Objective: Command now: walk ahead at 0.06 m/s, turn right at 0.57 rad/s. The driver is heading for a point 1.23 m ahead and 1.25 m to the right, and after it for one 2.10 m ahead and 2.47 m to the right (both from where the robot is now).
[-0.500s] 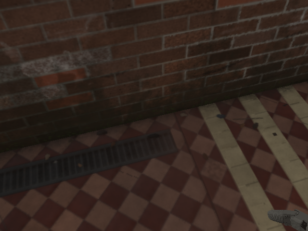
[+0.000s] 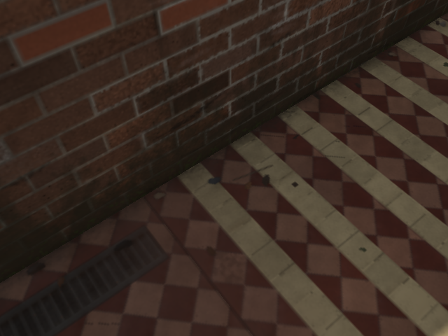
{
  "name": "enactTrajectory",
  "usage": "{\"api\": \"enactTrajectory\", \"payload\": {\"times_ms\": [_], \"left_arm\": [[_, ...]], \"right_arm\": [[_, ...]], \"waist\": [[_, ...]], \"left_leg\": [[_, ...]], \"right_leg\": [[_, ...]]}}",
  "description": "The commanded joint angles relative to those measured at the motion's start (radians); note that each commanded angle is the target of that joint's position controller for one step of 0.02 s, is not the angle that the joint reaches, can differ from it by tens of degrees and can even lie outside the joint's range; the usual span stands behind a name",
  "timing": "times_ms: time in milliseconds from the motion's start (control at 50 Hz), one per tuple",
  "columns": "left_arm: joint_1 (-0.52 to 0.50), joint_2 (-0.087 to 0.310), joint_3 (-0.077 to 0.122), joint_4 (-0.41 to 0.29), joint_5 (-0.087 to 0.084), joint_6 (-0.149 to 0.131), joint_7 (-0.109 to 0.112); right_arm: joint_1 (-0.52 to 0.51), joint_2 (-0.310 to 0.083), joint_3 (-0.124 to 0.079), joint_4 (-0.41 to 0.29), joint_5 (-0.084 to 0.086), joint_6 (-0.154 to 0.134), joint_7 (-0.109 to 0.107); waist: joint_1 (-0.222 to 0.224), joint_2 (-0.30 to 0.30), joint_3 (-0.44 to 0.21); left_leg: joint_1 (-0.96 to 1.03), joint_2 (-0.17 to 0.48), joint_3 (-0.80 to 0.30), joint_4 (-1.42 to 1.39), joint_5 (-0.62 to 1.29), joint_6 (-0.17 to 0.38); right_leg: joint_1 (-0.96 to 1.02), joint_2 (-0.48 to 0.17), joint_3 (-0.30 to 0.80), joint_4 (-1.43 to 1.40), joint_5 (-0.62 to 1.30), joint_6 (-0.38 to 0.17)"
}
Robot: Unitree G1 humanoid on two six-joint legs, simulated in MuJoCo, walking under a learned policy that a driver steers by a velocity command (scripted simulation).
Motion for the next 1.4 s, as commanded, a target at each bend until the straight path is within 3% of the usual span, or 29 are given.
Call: {"api": "enactTrajectory", "payload": {"times_ms": [20,40,60,80,100,120,140,200,400,480,500,520,540,560,620,720,840,900,920,940,960,980,1000,1040,1120,1200,1260,1360,1400], "left_arm": [[0.062,0.117,0.045,-0.062,0.004,-0.014,-0.003],[0.144,0.192,0.073,-0.042,0.006,-0.017,0.014],[0.188,0.311,0.096,-0.051,0.013,-0.017,0.037],[0.186,0.271,0.078,-0.065,0.033,-0.041,0.025],[0.145,0.235,0.067,-0.064,0.024,-0.062,0.014],[0.098,0.212,0.062,-0.054,0.011,-0.074,0.016],[0.058,0.184,0.053,-0.055,-0.002,-0.075,0.02],[0.014,0.183,0.046,-0.06,0.006,-0.066,0.032],[0.012,0.208,0.053,-0.045,0.011,-0.043,0.046],[-0.025,0.183,0.043,-0.059,-0.011,-0.03,0.051],[0.02,0.133,0.03,-0.055,-0.009,-0.027,0.052],[0.032,0.123,0.031,-0.091,-0.014,-0.027,0.055],[0.062,0.221,0.059,-0.066,0.009,-0.032,0.056],[0.089,0.246,0.073,-0.034,-0.001,-0.027,0.05],[0.11,0.159,0.053,-0.006,0.0,-0.005,0.044],[-0.003,0.118,0.028,-0.072,-0.01,-0.013,0.024],[0.017,0.131,0.025,-0.088,-0.009,-0.005,0.0],[0.114,0.148,0.044,-0.047,-0.005,0.005,0.0],[0.177,0.202,0.065,-0.027,-0.013,0.005,0.011],[0.238,0.332,0.089,-0.038,-0.012,-0.006,0.02],[0.265,0.285,0.073,-0.036,0.013,-0.049,0.003],[0.231,0.244,0.058,-0.016,0.013,-0.082,-0.002],[0.186,0.206,0.047,-0.01,-0.001,-0.098,0.003],[0.147,0.179,0.027,-0.014,-0.003,-0.105,0.017],[0.186,0.19,0.027,-0.003,0.005,-0.123,0.026],[0.221,0.215,0.033,0.026,-0.003,-0.12,0.035],[0.232,0.232,0.038,0.048,-0.005,-0.101,0.039],[0.185,0.214,0.039,0.049,-0.002,-0.069,0.053],[0.143,0.162,0.022,0.032,-0.006,-0.073,0.055]], "right_arm": [[-0.024,-0.181,-0.048,-0.034,0.025,0.002,0.001],[0.032,-0.148,-0.04,-0.019,0.008,-0.001,0.007],[0.017,-0.074,-0.013,-0.069,-0.053,-0.008,0.015],[-0.01,-0.088,-0.012,-0.085,-0.057,-0.011,0.019],[-0.061,-0.14,-0.027,-0.087,-0.023,-0.007,0.019],[-0.065,-0.134,-0.026,-0.085,-0.009,-0.003,0.012],[-0.063,-0.137,-0.028,-0.07,-0.017,0.001,0.002],[-0.036,-0.129,-0.029,-0.06,-0.022,0.012,-0.006],[-0.053,-0.126,-0.026,-0.048,-0.005,0.007,0.001],[0.066,-0.141,-0.036,-0.007,-0.011,-0.008,0.011],[0.084,-0.197,-0.048,-0.009,-0.034,-0.001,0.011],[0.025,-0.268,-0.062,-0.011,-0.058,0.007,0.008],[-0.04,-0.209,-0.044,-0.052,-0.072,0.001,0.005],[-0.096,-0.151,-0.028,-0.07,-0.066,-0.002,-0.006],[-0.096,-0.107,-0.006,-0.071,-0.017,0.007,-0.029],[0.007,-0.168,-0.019,-0.063,-0.024,0.042,-0.031],[-0.002,-0.239,-0.048,-0.063,-0.004,0.05,0.0],[-0.011,-0.206,-0.043,-0.048,0.022,0.04,0.008],[0.026,-0.143,-0.027,-0.04,-0.001,0.034,0.014],[-0.04,-0.071,0.0,-0.118,-0.052,0.023,0.015],[-0.118,-0.125,-0.018,-0.14,-0.037,0.006,0.013],[-0.134,-0.149,-0.028,-0.149,-0.001,-0.006,0.02],[-0.119,-0.171,-0.037,-0.132,0.009,-0.015,0.024],[-0.101,-0.181,-0.043,-0.104,-0.011,-0.033,0.027],[-0.113,-0.145,-0.039,-0.098,-0.023,-0.062,0.039],[-0.168,-0.113,-0.026,-0.125,-0.014,-0.069,0.04],[-0.219,-0.1,-0.017,-0.167,-0.02,-0.073,0.047],[-0.127,-0.15,-0.039,-0.177,-0.017,-0.085,0.044],[0.003,-0.193,-0.058,-0.167,-0.033,-0.097,0.029]], "waist": [[0.052,0.112,-0.123],[0.073,-0.005,-0.184],[0.05,-0.298,-0.225],[0.084,-0.212,-0.37],[0.091,-0.098,-0.322],[0.063,-0.071,-0.257],[0.047,-0.029,-0.219],[0.007,-0.093,-0.198],[0.038,-0.162,-0.167],[-0.013,-0.136,-0.174],[0.013,0.03,-0.189],[0.06,0.325,-0.114],[0.057,0.24,-0.098],[0.077,0.166,-0.094],[0.064,0.15,-0.059],[-0.023,0.18,-0.085],[-0.016,0.206,-0.117],[0.056,0.149,-0.141],[0.07,-0.011,-0.171],[0.073,-0.292,-0.179],[0.135,-0.165,-0.214],[0.099,-0.132,-0.142],[0.076,-0.119,-0.076],[0.055,-0.122,-0.035],[0.063,-0.111,-0.044],[0.089,-0.128,-0.012],[0.095,-0.121,0.015],[0.043,-0.157,-0.061],[-0.03,-0.119,-0.156]], "left_leg": [[0.076,0.222,-0.093,0.089,0.499,0.116],[-0.026,0.146,-0.042,0.275,0.412,0.048],[-0.378,0.002,-0.007,0.612,-0.264,-0.042],[-0.464,-0.064,-0.223,0.821,-0.466,-0.056],[-0.495,-0.036,-0.281,0.884,-0.407,-0.044],[-0.515,-0.015,-0.291,0.854,-0.323,-0.031],[-0.513,0.001,-0.301,0.797,-0.256,-0.032],[-0.397,-0.034,-0.29,0.679,-0.154,-0.052],[-0.227,-0.093,-0.314,0.303,-0.109,-0.059],[-0.046,-0.065,-0.3,-0.035,0.086,-0.017],[0.051,0.109,-0.458,-0.112,0.109,0.042],[0.001,0.293,-0.707,-0.177,0.209,0.209],[-0.067,0.356,-0.717,-0.173,0.243,0.283],[-0.089,0.297,-0.601,-0.149,0.247,0.251],[-0.025,0.186,-0.416,-0.124,0.232,0.197],[0.15,0.216,-0.343,-0.122,0.289,0.234],[0.117,0.265,-0.257,-0.073,0.478,0.216],[0.028,0.224,-0.171,0.074,0.397,0.118],[-0.16,0.144,-0.091,0.268,0.134,0.038],[-0.512,-0.024,-0.071,0.54,-0.393,-0.033],[-0.578,-0.041,-0.265,0.709,-0.417,-0.022],[-0.616,-0.005,-0.303,0.725,-0.314,0.014],[-0.634,0.021,-0.306,0.69,-0.207,0.036],[-0.616,0.031,-0.317,0.602,-0.043,0.029],[-0.563,-0.017,-0.287,0.425,0.135,-0.018],[-0.482,-0.049,-0.29,0.248,0.21,-0.067],[-0.44,-0.073,-0.296,0.175,0.197,-0.069],[-0.233,-0.116,-0.291,0.106,0.141,-0.035],[-0.01,-0.046,-0.316,-0.031,0.306,0.032]], "right_leg": [[0.138,0.042,-0.04,-0.195,0.115,-0.061],[0.332,0.012,0.042,-0.25,0.422,-0.112],[0.576,-0.238,0.395,-0.195,0.945,-0.269],[0.567,-0.359,0.576,-0.24,0.815,-0.429],[0.529,-0.309,0.482,-0.265,0.738,-0.399],[0.476,-0.248,0.399,-0.267,0.635,-0.336],[0.429,-0.208,0.362,-0.276,0.543,-0.29],[0.314,-0.148,0.324,-0.308,0.486,-0.269],[0.222,-0.104,0.463,-0.303,0.175,-0.232],[0.183,-0.037,0.489,-0.21,0.137,-0.157],[0.084,0.052,0.389,-0.043,-0.057,-0.101],[-0.107,0.227,0.187,0.149,-0.354,-0.044],[-0.106,0.149,0.215,0.385,-0.375,-0.007],[-0.091,0.142,0.21,0.472,-0.308,-0.001],[-0.152,0.125,0.176,0.571,-0.175,0.041],[-0.155,0.053,0.078,0.317,-0.17,0.077],[0.07,0.039,-0.026,0.027,-0.164,0.028],[0.292,0.065,-0.042,-0.264,0.092,-0.059],[0.487,-0.009,0.099,-0.291,0.248,-0.11],[0.601,-0.272,0.524,-0.291,0.305,-0.288],[0.523,-0.343,0.655,-0.377,0.057,-0.401],[0.488,-0.301,0.596,-0.432,-0.174,-0.354],[0.458,-0.247,0.534,-0.459,-0.313,-0.295],[0.443,-0.185,0.469,-0.487,-0.261,-0.249],[0.436,-0.129,0.38,-0.499,-0.085,-0.242],[0.352,-0.105,0.365,-0.488,-0.077,-0.232],[0.322,-0.095,0.367,-0.41,0.124,-0.224],[0.305,-0.082,0.445,-0.24,0.332,-0.163],[0.275,0.008,0.408,-0.029,0.376,-0.093]]}}
Keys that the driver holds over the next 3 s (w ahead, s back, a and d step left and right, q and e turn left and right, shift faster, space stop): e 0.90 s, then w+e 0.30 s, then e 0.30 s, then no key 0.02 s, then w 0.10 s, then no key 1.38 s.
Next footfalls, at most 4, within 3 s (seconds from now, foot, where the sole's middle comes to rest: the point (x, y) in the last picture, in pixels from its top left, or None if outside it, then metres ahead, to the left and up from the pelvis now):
0.04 right None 0.11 -0.12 -0.78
0.50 left None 0.12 0.11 -0.78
0.92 right None -0.01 -0.13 -0.78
1.40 left None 0.32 -0.14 -0.78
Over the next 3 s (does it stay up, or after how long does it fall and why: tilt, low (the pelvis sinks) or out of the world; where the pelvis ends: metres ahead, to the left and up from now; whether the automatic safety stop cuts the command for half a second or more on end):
stays up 0.27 -0.21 0.00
